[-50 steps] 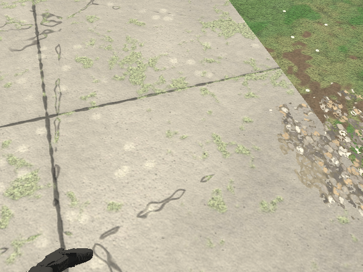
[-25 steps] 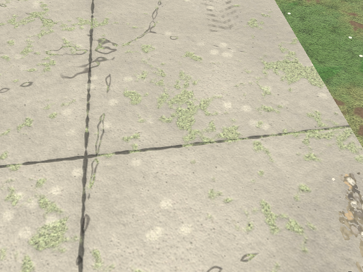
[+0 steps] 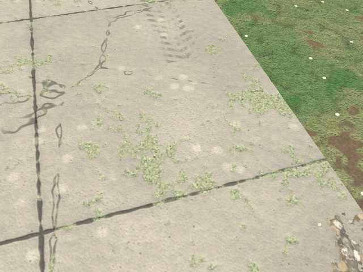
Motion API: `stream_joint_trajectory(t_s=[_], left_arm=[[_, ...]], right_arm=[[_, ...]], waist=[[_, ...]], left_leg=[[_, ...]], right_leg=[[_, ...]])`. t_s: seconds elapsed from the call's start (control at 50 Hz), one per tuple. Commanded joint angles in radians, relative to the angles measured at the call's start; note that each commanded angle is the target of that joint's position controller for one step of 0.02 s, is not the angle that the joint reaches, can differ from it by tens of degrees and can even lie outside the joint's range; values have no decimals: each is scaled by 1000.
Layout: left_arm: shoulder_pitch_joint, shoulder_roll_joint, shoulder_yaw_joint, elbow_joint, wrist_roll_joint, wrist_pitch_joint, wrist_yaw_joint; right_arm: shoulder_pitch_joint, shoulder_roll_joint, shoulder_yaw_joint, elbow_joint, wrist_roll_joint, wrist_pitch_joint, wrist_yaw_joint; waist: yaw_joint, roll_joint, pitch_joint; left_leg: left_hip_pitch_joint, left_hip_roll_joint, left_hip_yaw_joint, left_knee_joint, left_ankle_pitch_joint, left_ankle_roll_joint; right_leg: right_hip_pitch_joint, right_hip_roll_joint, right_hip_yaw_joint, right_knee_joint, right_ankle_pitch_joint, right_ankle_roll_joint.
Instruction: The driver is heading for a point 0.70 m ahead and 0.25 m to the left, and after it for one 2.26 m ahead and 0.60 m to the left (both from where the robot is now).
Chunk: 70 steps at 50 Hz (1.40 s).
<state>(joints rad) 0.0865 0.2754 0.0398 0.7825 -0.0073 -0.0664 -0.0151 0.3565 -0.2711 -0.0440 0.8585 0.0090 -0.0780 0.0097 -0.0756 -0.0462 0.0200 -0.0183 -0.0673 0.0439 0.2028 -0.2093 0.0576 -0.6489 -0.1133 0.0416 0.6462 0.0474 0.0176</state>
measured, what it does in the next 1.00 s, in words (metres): walks ahead, turning left: right foot, then left foot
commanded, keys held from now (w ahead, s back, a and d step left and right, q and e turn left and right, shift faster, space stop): w+q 1.00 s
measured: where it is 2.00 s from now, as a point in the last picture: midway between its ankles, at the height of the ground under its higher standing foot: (126, 220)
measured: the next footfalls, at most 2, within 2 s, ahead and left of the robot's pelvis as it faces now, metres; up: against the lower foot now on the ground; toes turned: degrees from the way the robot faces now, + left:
right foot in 0.14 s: +0.27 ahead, -0.15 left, +0.00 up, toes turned +3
left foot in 0.68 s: +0.48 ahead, +0.16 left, +0.00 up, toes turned +24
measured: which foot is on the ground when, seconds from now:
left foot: down 0.00-0.16, up 0.18-0.66, down 0.68-1.00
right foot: up 0.00-0.12, down 0.14-0.68, up 0.70-1.00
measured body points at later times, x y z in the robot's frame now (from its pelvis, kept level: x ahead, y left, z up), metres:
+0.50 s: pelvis +0.27 -0.04 +0.00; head +0.29 -0.03 +0.45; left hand +0.24 +0.24 -0.13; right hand +0.48 -0.27 -0.10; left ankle +0.38 +0.16 -0.69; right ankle +0.23 -0.15 -0.75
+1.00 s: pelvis +0.51 +0.10 +0.00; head +0.53 +0.13 +0.45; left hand +0.56 +0.43 -0.10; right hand +0.70 -0.12 -0.10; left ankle +0.45 +0.15 -0.75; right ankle +0.76 +0.00 -0.68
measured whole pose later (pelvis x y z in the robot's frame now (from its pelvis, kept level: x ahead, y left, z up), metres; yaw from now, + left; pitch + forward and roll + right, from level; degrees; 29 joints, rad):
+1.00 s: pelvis +0.51 +0.10 +0.00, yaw +31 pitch +1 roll -1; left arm 0.03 0.30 0.06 0.77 0.01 -0.09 0.00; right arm 0.35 -0.27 -0.07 0.73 0.01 -0.05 -0.01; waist -0.06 -0.04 0.04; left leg -0.14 -0.10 -0.11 0.33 -0.20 0.09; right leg -0.65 -0.09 0.10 0.72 -0.03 0.06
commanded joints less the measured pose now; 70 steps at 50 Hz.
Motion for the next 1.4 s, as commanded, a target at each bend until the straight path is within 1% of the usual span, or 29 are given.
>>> stream_joint_trajectory(t_s=[0.02, 0.1, 0.14, 0.16, 0.18, 0.2, 0.22, 0.24, 0.3, 0.46, 0.58, 0.62, 0.66, 0.68, 0.7, 0.72, 0.74, 0.76, 0.8, 0.9, 1.04, 1.16, 1.18, 1.2, 1.22, 1.24, 1.28, 1.34, 1.4], left_arm=[[-145, 57, 8, -102, -5, -26, -15], [-101, 105, 25, -98, -5, -44, -27], [130, 176, 62, -32, 2, -50, -14], [306, 249, 81, -8, 17, -47, -2], [327, 290, 90, 11, 16, -35, -7], [299, 180, 62, -6, 8, -35, -7], [236, 136, 49, -10, 4, -37, -3], [170, 117, 42, -12, 7, -39, -3], [85, 74, 36, 1, 21, -50, -2], [104, 146, 61, 50, 19, -47, 21], [182, 193, 78, 83, -9, -8, 26], [165, 220, 87, 80, -20, 6, 29], [134, 235, 91, 71, -33, 21, 31], [142, 206, 79, 65, -23, 20, 33], [207, 75, 40, 14, 25, 4, 26], [184, 76, 26, -6, 11, -36, 15], [62, 154, 46, -36, -33, -61, 4], [38, 147, 42, -47, -37, -76, 4], [67, 153, 52, -20, 3, -71, 17], [21, 108, 46, -42, 23, -28, 19], [-182, 88, 30, -115, 6, -45, -3], [12, 157, 59, -75, 37, -71, -10], [115, 204, 62, -69, 61, -75, -9], [163, 229, 68, -36, 60, -57, -14], [169, 155, 53, -25, 14, -45, -26], [100, 102, 35, -44, 2, -36, -28], [-11, 76, 15, -60, 7, -13, -29], [-14, 143, 37, -43, 15, 10, -16], [12, 194, 61, -45, 2, 28, 0]], right_arm=[[50, -175, -43, -18, 10, 3, -10], [34, -200, -57, -9, 15, 23, -23], [11, -170, -45, -18, 7, 28, -24], [16, -102, -19, -50, -17, 27, -24], [154, -5, 4, -63, 6, 9, -20], [98, -122, -22, -46, 29, 1, -21], [14, -168, -39, -71, 41, -1, -21], [-21, -155, -40, -76, 36, 2, -26], [-8, -103, -46, -77, 27, 32, -21], [-168, -55, -35, -154, 15, 49, 5], [-325, -57, -28, -238, 13, 50, 39], [-296, -85, -42, -249, 11, 56, 44], [-106, -147, -81, -210, 14, 64, 38], [71, -214, -119, -160, 18, 71, 22], [94, -337, -144, -149, 26, 73, 4], [84, -310, -122, -199, 16, 48, 15], [59, -233, -97, -193, 8, 29, 26], [17, -209, -89, -191, 8, 18, 27], [-105, -145, -68, -215, 1, 13, 20], [-79, -175, -74, -217, 3, 7, -12], [6, -185, -79, -176, 12, 24, -31], [-37, -128, -65, -194, 5, 56, -51], [-17, -73, -43, -213, -14, 52, -51], [227, -15, -26, -179, -1, 50, -45], [279, -112, -37, -132, 6, 55, -42], [130, -160, -49, -146, 7, 68, -43], [-33, -171, -56, -188, -23, 88, -53], [-50, -92, -38, -197, -17, 91, -59], [-63, -96, -38, -189, -10, 89, -69]], waist=[[-12, 97, 59], [45, 129, 29], [161, 115, -124], [219, -8, -295], [146, -289, -402], [182, -167, -321], [176, -113, -186], [144, -50, -120], [80, -74, -40], [102, -2, 39], [145, 8, 84], [106, -20, 44], [-14, -24, -69], [-95, 25, -159], [-16, 297, -207], [-12, 255, -374], [-48, 150, -272], [-17, 122, -167], [67, 79, -82], [79, 85, -43], [4, 138, 16], [104, 169, -113], [131, 50, -260], [39, -251, -400], [51, -171, -414], [82, -90, -263], [73, -22, -121], [47, -102, -86], [59, -96, -157]], left_leg=[[-19, 281, -155, -45, 232, 148], [47, 319, -218, 62, 322, 119], [-45, 232, -165, 327, 460, 69], [-244, 149, -113, 644, 186, 28], [-603, 10, -99, 941, -375, -24], [-693, 66, -197, 1052, -374, -22], [-736, 106, -181, 1064, -279, -15], [-700, 149, -162, 1039, -195, -20], [-588, 207, -158, 963, -81, -34], [-644, 210, -104, 632, 208, -55], [-660, 176, -16, 454, 157, -8], [-573, 124, 33, 441, 61, 29], [-311, 36, 86, 395, 32, 83], [-22, 21, 33, 353, 70, 124], [292, 269, -442, 294, -24, 266], [407, 403, -886, 115, -198, 381], [354, 389, -783, 62, -166, 317], [225, 351, -644, 68, -89, 280], [-14, 270, -458, 57, 108, 226], [-165, 211, -337, 6, 274, 225], [-196, 175, -335, 55, 150, 151], [-84, 121, -369, 421, 428, 45], [-191, 60, -310, 661, 202, -2], [-466, -87, -254, 975, -502, -75], [-515, -19, -303, 1062, -481, -93], [-554, 16, -265, 1086, -418, -113], [-538, 78, -180, 967, -318, -127], [-382, 68, -113, 685, -317, -131], [-317, 46, -117, 569, -216, -129]], right_leg=[[14, 35, -15, -94, 26, -5], [131, 65, -6, -168, -86, -41], [495, 72, -25, -187, -82, -92], [798, -123, 175, -147, -87, -153], [1062, -313, 599, -265, -323, -283], [987, -283, 609, -333, -459, -250], [863, -257, 455, -354, -444, -210], [739, -222, 353, -383, -345, -193], [543, -157, 148, -471, -184, -184], [549, -135, -131, -535, -7, -189], [719, -186, -216, -471, 100, -161], [758, -190, -247, -361, 378, -139], [722, -157, -286, -74, 602, -106], [553, -115, -297, 187, 456, -64], [117, 38, -283, 559, -326, 3], [-59, 152, -17, 730, -672, 6], [-161, 99, 44, 749, -589, -17], [-165, 57, 34, 679, -497, -38], [-30, -10, 43, 520, -376, -31], [26, 13, 18, 292, -212, 41], [120, 97, 23, -102, 56, 44], [390, 102, 5, -249, 131, -50], [646, -69, 157, -183, 447, -114], [948, -302, 522, -160, 623, -336], [905, -299, 632, -217, 307, -347], [785, -230, 504, -247, 176, -302], [561, -139, 378, -298, 80, -252], [424, -46, 274, -323, 172, -223], [454, -66, 313, -330, 125, -247]])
